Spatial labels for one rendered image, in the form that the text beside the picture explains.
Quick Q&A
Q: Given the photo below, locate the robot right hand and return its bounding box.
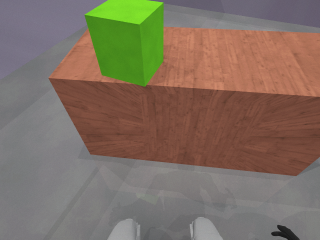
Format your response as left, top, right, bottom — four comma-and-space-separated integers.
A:
271, 225, 300, 240

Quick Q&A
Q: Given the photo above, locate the robot right thigh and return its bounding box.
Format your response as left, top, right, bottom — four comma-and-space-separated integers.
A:
189, 218, 223, 240

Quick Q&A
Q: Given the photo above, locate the robot left thigh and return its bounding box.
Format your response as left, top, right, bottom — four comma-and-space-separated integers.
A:
107, 220, 141, 240

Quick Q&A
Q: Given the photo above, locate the carton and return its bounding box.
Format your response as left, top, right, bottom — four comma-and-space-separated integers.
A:
84, 0, 164, 87

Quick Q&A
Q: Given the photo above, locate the robot thigh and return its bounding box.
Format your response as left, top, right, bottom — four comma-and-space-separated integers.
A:
107, 220, 141, 240
189, 218, 223, 240

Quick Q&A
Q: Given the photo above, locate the pedestal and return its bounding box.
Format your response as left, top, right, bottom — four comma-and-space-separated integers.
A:
48, 26, 320, 176

